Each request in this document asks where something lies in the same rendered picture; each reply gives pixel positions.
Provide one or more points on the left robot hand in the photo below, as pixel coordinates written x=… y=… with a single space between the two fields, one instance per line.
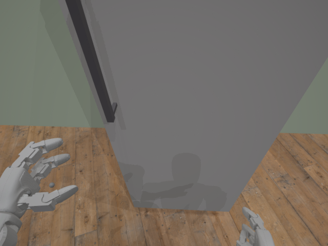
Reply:
x=16 y=180

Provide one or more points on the handle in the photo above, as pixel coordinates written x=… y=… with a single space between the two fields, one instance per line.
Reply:
x=80 y=23

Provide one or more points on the right robot hand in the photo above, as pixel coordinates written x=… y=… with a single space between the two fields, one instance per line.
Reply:
x=261 y=236

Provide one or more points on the fridge door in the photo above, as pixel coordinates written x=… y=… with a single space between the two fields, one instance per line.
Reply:
x=203 y=88

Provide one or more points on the robot left forearm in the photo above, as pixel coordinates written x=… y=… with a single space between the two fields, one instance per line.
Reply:
x=9 y=227

